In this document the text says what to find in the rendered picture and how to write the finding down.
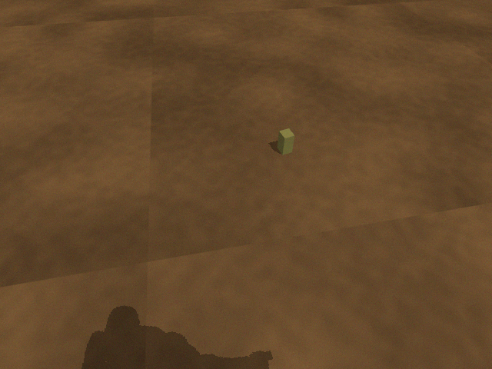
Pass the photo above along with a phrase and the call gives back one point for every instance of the carton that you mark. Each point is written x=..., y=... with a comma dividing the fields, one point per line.
x=285, y=141

